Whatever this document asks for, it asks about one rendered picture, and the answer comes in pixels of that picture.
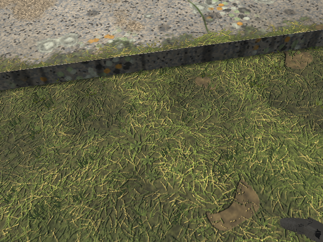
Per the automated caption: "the right robot hand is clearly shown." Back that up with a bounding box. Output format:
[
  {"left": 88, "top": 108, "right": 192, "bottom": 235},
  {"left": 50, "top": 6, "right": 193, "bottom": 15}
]
[{"left": 280, "top": 217, "right": 323, "bottom": 242}]

